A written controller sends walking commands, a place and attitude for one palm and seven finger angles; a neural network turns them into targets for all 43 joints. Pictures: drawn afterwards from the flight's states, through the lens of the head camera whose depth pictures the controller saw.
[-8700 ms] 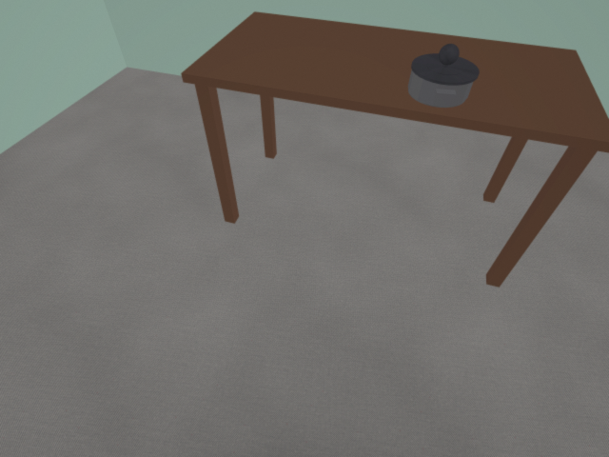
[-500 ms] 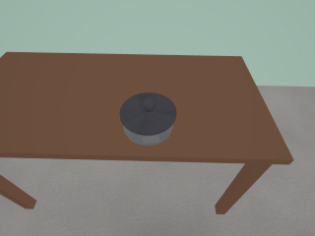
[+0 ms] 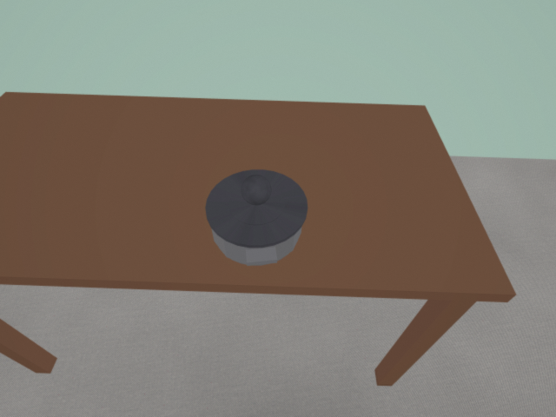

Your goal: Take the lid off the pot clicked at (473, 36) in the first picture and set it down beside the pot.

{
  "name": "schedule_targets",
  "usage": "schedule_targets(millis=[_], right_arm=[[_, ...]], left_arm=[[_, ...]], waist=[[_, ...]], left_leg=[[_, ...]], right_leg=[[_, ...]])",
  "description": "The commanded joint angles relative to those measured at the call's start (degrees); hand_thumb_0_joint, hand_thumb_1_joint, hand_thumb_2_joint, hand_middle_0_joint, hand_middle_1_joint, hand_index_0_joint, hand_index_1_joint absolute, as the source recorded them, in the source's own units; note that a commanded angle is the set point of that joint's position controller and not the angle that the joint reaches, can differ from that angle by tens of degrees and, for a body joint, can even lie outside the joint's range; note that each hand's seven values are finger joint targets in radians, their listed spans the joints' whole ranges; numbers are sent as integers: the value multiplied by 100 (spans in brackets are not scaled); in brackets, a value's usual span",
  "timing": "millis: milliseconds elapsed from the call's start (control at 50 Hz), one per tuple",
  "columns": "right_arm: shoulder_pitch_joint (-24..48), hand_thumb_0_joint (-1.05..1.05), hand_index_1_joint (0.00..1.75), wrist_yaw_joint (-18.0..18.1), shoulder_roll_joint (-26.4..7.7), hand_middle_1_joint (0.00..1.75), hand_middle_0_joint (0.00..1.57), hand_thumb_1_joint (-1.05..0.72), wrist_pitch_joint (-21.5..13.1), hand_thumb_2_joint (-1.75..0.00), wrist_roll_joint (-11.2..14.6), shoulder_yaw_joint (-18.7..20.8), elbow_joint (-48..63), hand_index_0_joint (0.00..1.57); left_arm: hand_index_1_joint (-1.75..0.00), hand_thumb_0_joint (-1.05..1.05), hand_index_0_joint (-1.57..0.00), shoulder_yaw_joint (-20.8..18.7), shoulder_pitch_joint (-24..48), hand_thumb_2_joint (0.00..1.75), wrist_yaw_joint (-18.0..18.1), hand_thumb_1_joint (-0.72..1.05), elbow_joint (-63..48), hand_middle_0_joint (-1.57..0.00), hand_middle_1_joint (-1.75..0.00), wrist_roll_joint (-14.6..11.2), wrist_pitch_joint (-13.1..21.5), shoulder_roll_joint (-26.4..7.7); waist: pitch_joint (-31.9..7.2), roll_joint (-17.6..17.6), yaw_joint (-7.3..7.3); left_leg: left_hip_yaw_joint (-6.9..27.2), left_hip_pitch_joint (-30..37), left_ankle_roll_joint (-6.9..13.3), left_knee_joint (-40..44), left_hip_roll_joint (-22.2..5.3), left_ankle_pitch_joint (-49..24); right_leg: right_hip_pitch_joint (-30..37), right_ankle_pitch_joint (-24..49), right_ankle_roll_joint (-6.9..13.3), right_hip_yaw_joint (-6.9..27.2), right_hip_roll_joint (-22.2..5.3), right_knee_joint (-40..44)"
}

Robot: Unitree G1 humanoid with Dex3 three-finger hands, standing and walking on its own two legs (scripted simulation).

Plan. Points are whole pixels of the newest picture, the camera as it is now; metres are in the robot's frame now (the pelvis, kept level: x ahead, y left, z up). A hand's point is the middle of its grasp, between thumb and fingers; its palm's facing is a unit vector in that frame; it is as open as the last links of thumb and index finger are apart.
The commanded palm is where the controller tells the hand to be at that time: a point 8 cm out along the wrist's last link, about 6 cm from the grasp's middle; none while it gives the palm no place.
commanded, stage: look again from close up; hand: left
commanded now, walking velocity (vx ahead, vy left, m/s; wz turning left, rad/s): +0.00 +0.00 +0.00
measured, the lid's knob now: (256, 189) +0.47 +0.07 +0.05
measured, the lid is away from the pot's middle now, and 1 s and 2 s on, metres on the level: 0.00 0.00 0.00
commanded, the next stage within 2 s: lift the closed hand beside the body in 0.44 s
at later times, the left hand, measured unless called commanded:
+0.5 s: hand out of the picture -0.02 +0.16 -0.18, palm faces +0.03 -0.99 -0.16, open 7.3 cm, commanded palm none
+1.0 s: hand out of the picture +0.10 +0.19 -0.05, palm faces +0.25 -0.94 -0.21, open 3.9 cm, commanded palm +0.06 +0.25 -0.02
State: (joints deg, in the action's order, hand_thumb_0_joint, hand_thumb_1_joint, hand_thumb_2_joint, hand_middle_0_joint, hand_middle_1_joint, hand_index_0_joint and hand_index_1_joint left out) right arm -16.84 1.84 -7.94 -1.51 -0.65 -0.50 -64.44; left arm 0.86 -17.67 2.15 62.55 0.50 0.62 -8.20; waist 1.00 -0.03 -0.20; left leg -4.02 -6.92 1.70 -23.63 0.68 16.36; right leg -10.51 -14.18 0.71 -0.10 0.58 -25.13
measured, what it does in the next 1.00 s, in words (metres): stands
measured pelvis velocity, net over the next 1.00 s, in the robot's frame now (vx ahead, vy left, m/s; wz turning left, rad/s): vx -0.02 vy -0.01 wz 0.06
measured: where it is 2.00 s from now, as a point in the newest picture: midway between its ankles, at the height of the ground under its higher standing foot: outside the picture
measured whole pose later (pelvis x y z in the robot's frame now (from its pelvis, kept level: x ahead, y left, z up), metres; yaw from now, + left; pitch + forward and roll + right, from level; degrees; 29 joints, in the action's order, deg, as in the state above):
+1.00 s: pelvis -0.02 -0.01 -0.01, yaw +4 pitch -1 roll -1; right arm -6.1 1.9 -13.4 -9.4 1.2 1.2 -29.1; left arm -1.7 -33.4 3.6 2.8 -1.1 3.6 -10.8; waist -1.2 0.4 -2.7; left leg -0.4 -12.6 1.4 -31.4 0.8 18.2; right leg -13.6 -15.9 1.1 -3.8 0.1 -30.1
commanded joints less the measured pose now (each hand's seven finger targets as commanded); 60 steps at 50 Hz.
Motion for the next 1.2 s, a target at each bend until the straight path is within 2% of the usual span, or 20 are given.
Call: schedule_targets(millis=[0, 500, 520, 540, 560, 580, 600, 620, 660, 680, 720, 740, 800, 860, 880, 900, 980, 1020, 1080, 1180], right_arm=[[-428, 0, 30, 36, -489, 30, 20, -90, -44, -90, 33, 96, 123, 20], [-576, 0, 30, 42, -338, 30, 20, -90, -65, -90, 47, 95, -9, 20], [42, 0, 30, -19, -653, 30, 20, -90, -75, -90, 69, 99, 428, 20], [145, 0, 30, -14, -1396, 30, 20, -90, -1079, -90, 495, 130, 2503, 20], [607, 0, 30, 237, -1010, 30, 20, -90, -1485, -90, 529, 70, 2183, 20], [686, 0, 30, 160, -919, 30, 20, -90, -1581, -90, 663, 71, 2280, 20], [529, 0, 30, 97, -1085, 30, 20, -90, -1690, -90, 594, 53, 2174, 20], [552, 0, 30, 54, -1158, 30, 20, -90, -1785, -90, 475, 47, 2249, 20], [499, 0, 30, -46, -1268, 30, 20, -90, -1629, -90, 253, 236, 2339, 20], [619, 0, 30, -99, -1285, 30, 20, -90, -1520, -90, 235, 333, 2510, 20], [886, 0, 30, -183, -1206, 30, 20, -90, -1377, -90, 177, 429, 2976, 20], [1049, 0, 30, -182, -1155, 30, 20, -90, -1315, -90, 192, 413, 3195, 20], [1208, 0, 30, -111, -1107, 30, 20, -90, -1075, -90, 239, 405, 3621, 20], [1123, 0, 30, -54, -1016, 30, 20, -90, -951, -90, 246, 355, 3929, 20], [1103, 0, 30, -25, -1028, 30, 20, -90, -917, -90, 245, 358, 3990, 20], [1119, 0, 30, 9, -1011, 30, 20, -90, -900, -90, 230, 315, 4075, 20], [1010, 0, 30, 118, -1003, 30, 20, -90, -845, -90, 200, 266, 4175, 20], [1021, 0, 30, 167, -1002, 30, 20, -90, -846, -90, 177, 243, 4212, 20], [1042, 0, 30, 190, -983, 30, 20, -90, -877, -90, 160, 223, 4159, 20], [1205, 0, 30, 233, -974, 30, 20, -90, -864, -90, 160, 232, 4028, 20]], left_arm=[[-30, 0, -20, -74, -378, 90, 38, 90, -134, -20, -30, -2, 94, -538], [-30, 0, -20, -49, -557, 90, 49, 90, -47, -20, -30, 4, 104, -392], [-30, 0, -20, -95, -666, 90, 241, 90, 164, -20, -30, 98, 190, -631], [-35, 0, -24, 192, 3140, 90, 259, 90, -7158, -24, -35, -644, 1088, -1310], [-40, 0, -29, 32, 1024, 90, 545, 90, -6153, -29, -40, -290, 618, -1105], [-44, 0, -33, 566, -162, 90, 702, 90, -5711, -33, -44, -419, -95, -332], [-49, 0, -38, 1109, -149, 90, 617, 90, -5744, -38, -49, -389, -235, 286], [-54, 0, -42, 1275, -366, 90, 580, 90, -5459, -42, -54, -257, -198, 418], [-64, 0, -51, 872, -883, 90, 528, 90, -4233, -51, -64, 10, -160, 255], [-68, 0, -55, 365, -1492, 90, 493, 90, -4035, -55, -68, 27, -91, -60], [-78, 0, -64, -303, -2236, 90, 374, 90, -5093, -64, -78, -3, 126, -607], [-83, 0, -68, -368, -2425, 90, 307, 90, -5484, -68, -83, -40, 196, -639], [-97, 0, -82, -653, -1998, 90, 253, 90, -5991, -82, -97, -90, 398, -862], [-112, 0, -95, -601, -1696, 90, 191, 90, -6707, -95, -112, -144, 589, -802], [-116, 0, -99, -740, -1554, 90, 213, 90, -6918, -99, -116, -156, 637, -956], [-121, 0, -104, -609, -1387, 90, 199, 90, -7101, -104, -121, -161, 670, -858], [-140, 0, -121, -660, -1201, 90, 237, 90, -7238, -121, -140, -188, 659, -924], [-150, 0, -130, -667, -1222, 90, 241, 90, -7402, -130, -150, -195, 653, -941], [-150, 0, -130, -923, -1548, 90, 295, 90, -7550, -130, -150, -175, 578, -1124], [-150, 0, -130, -1217, -1739, 90, 325, 90, -7478, -130, -150, -162, 500, -1314]], waist=[[260, 26, 8], [379, 15, 3], [645, -164, -103], [-2024, -980, -30], [-2074, -1679, -116], [-1303, -1307, -54], [-813, -633, 96], [-366, -130, 153], [114, 891, 81], [66, 955, -141], [-381, 884, -416], [-342, 791, -428], [151, 312, -240], [26, -319, -166], [-40, -390, -119], [-3, -503, -70], [-209, -139, 20], [-297, -142, -22], [-582, -407, -132], [-444, 40, -196]], left_leg=[[585, -167, 12, 365, -709, -1104], [579, -240, 47, 385, -697, -962], [399, -821, -137, -514, -706, -1515], [724, 334, -223, 192, -176, -1778], [644, 619, -281, 87, -395, -2255], [708, 173, -353, 53, -370, -1977], [731, 102, -218, 85, -297, -1680], [805, 1, -122, 89, -274, -1568], [840, -493, -25, -36, -268, -1565], [784, -664, -76, -44, -278, -1532], [614, -678, -142, -6, -208, -1426], [517, -735, -137, 3, -175, -1280], [357, -964, -133, -67, -99, -814], [265, -806, -112, -158, -40, -726], [279, -778, -113, -199, -48, -681], [276, -777, -102, -211, -31, -580], [309, -667, -31, -339, -3, -469], [323, -645, -11, -341, 8, -475], [347, -494, -28, -363, -15, -899], [402, -561, -11, -322, -63, -1086]], right_leg=[[-102, 1345, 227, 594, -680, 358], [-154, 1134, 203, 579, -650, 431], [-258, 2563, 96, 530, -863, 176], [475, 1839, 177, 163, -454, -203], [188, 1140, 288, 63, -250, -335], [-101, 784, 162, -283, -270, -283], [-117, 878, 119, -347, -191, -71], [-257, 862, 93, -411, -147, -31], [-549, 784, 32, -532, -83, -56], [-434, 722, 57, -540, -116, -92], [0, 675, 49, -446, -180, -131], [73, 628, 50, -396, -185, -113], [-188, 494, 57, -298, -197, -34], [-298, 543, 66, -227, -186, -20], [-328, 539, 65, -233, -180, 23], [-423, 465, 55, -220, -160, 43], [-467, 414, 14, -232, -120, 99], [-397, 404, 14, -211, -132, 100], [-133, 814, 40, -237, -138, 14], [-19, 929, 14, -277, -147, 18]])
